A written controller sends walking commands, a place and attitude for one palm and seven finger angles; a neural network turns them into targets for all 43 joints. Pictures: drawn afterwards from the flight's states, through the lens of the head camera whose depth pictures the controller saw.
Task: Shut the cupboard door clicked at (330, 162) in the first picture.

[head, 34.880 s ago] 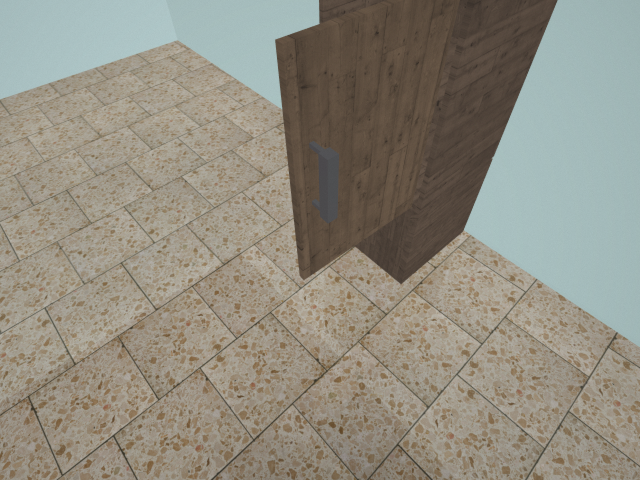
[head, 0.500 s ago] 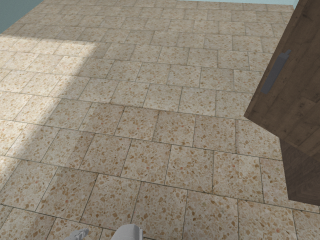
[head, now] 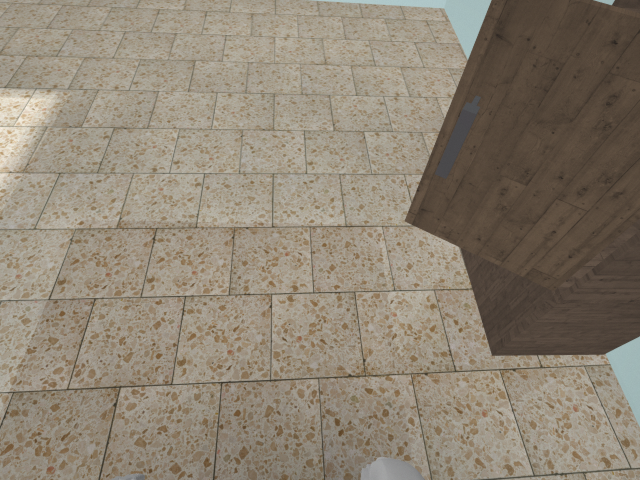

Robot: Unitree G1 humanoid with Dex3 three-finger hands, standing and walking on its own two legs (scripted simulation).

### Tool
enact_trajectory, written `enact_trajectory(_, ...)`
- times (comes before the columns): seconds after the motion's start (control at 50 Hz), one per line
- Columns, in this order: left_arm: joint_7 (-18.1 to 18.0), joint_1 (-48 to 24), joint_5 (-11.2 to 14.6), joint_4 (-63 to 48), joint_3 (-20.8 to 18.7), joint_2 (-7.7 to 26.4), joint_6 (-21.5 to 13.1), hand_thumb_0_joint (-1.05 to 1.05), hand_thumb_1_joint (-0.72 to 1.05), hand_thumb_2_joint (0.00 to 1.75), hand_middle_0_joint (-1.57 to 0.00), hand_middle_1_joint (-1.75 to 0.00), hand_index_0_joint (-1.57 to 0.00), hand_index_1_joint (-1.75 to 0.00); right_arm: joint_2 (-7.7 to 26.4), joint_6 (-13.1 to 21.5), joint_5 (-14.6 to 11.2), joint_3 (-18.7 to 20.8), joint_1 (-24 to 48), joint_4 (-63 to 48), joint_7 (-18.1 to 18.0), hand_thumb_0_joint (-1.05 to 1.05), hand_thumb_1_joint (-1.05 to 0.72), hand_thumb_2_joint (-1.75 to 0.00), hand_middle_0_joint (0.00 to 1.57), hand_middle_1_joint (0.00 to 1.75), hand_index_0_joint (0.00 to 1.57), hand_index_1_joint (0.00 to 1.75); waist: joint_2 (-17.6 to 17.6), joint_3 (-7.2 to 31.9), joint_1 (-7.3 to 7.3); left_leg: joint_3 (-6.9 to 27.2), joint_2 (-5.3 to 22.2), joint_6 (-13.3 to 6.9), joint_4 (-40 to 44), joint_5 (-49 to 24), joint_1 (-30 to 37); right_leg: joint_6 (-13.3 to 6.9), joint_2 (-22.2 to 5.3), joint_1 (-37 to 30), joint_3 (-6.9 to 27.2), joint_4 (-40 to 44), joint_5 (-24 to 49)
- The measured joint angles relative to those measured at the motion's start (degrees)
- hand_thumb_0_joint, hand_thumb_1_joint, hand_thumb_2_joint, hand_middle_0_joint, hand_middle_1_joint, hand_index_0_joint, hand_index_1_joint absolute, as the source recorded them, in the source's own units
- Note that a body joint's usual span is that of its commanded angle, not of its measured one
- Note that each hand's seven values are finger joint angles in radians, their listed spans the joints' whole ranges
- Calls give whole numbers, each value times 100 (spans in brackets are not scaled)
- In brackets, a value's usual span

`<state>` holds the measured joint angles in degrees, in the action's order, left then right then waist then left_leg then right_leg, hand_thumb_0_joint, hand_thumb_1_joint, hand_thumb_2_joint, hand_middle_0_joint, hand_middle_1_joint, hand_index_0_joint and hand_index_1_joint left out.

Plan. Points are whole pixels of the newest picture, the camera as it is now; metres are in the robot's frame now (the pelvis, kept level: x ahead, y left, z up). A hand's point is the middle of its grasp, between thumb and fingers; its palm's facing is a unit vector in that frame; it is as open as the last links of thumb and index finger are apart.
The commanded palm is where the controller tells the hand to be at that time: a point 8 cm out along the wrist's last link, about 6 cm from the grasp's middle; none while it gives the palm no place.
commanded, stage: turn to face it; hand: left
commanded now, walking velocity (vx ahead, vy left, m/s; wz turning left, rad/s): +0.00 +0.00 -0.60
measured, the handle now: (458, 137) +0.74 -0.22 -0.02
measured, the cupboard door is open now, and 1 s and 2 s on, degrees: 58 58 58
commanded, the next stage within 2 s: take the last steps up to it in 0.74 s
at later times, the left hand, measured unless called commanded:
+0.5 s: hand (233, 466) +0.15 +0.13 -0.16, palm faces -0.23 -0.94 -0.24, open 7.4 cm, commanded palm none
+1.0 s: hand (223, 435) +0.19 +0.15 -0.17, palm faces -0.42 -0.88 -0.21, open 7.4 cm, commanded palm none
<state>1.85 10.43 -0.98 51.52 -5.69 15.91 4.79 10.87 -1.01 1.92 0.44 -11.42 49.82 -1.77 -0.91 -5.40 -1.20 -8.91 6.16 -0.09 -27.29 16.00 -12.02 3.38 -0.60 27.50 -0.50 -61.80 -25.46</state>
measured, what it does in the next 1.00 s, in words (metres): steps on the spot, turning right: right foot, then left foot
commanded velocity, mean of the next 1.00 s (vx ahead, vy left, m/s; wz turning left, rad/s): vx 0.05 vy -0.02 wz -0.35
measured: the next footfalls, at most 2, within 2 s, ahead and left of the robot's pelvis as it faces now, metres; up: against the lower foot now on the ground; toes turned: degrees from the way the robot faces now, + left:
right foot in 0.18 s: +0.04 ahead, -0.15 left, +0.00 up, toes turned -12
left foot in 0.64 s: +0.12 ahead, +0.08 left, +0.00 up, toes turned -15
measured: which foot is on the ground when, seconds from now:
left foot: down 0.00-0.18, up 0.20-0.62, down 0.64-1.00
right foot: up 0.00-0.16, down 0.18-0.64, up 0.66-1.00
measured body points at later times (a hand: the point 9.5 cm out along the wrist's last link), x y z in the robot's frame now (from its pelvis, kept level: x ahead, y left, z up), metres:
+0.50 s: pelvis +0.02 -0.04 +0.00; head +0.05 -0.06 +0.45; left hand +0.16 +0.18 -0.14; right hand +0.03 -0.32 -0.15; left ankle +0.06 +0.11 -0.69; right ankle +0.00 -0.14 -0.74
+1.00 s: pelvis +0.04 -0.01 +0.00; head +0.07 -0.01 +0.45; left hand +0.21 +0.20 -0.15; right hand -0.04 -0.23 -0.14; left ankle +0.08 +0.09 -0.74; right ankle -0.05 -0.12 -0.70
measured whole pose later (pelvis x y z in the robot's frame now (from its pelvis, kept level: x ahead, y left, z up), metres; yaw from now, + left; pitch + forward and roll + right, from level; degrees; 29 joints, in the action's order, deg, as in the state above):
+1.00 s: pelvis +0.04 -0.01 +0.00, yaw -26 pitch +1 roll -2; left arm 1.4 11.5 -1.5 55.9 -4.3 13.4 4.4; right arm 10.2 -0.5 2.4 1.2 -15.9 55.7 -1.6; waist 0.5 -2.6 1.2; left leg -10.0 5.0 -1.1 -25.9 14.7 -11.9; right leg 1.3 -1.5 20.3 -1.1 -48.1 -25.2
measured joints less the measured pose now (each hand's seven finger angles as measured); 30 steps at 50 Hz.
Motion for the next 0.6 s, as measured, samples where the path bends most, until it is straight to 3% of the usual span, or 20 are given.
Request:
enact_trajectory(0.12,31,-164,-8,-30,49,-75,-6,0,91,90,-20,-30,-20,-30,113,-32,2,116,-152,149,66,1,-90,-90,20,30,20,30,205,-46,145,-440,259,156,-313,278,101,-95,-142,-537,-262,1498,115)
enact_trajectory(0.18,44,-214,-13,-107,117,-115,-114,0,91,90,-20,-30,-20,-30,249,-71,-37,194,-302,218,100,1,-90,-90,20,30,20,30,290,16,203,-610,390,306,-830,593,-2,-294,-91,-1063,-388,2679,877)
enact_trajectory(0.2,17,-243,-29,-108,134,-167,-196,0,91,90,-20,-30,-20,-30,331,-113,-62,228,-300,267,107,1,-90,-90,20,30,20,30,382,15,193,-499,432,346,-1265,854,-158,-441,-25,-1056,-375,2685,850)
enact_trajectory(0.24,-52,-280,2,-109,214,-292,-292,0,91,90,-20,-30,-20,-30,485,-265,-89,268,-215,350,63,1,-90,-90,20,30,20,30,537,-28,233,50,245,388,-2433,1436,-634,-542,58,-1011,-325,2541,673)
enact_trajectory(0.32,-171,-206,28,-118,274,-419,-309,0,91,90,-20,-30,-20,-30,552,-343,-85,301,-45,376,44,1,-90,-90,20,29,20,30,485,-24,239,483,-61,474,-3688,1036,-1387,-530,113,-1195,-114,3036,916)
enact_trajectory(0.44,-185,-49,6,-19,316,-449,-314,0,91,90,-20,-30,-20,-30,428,-279,-68,268,83,251,100,1,-91,-90,20,29,19,30,262,95,224,768,-118,549,-3273,466,-1692,-584,231,-1364,130,3530,1199)
enact_trajectory(0.6,-173,168,-43,137,281,-452,-259,0,90,90,-20,-30,-20,-30,245,-187,-113,193,184,219,71,1,-90,-90,20,29,20,30,51,222,69,739,-351,447,-1489,482,-978,-434,341,-1305,458,3358,1086)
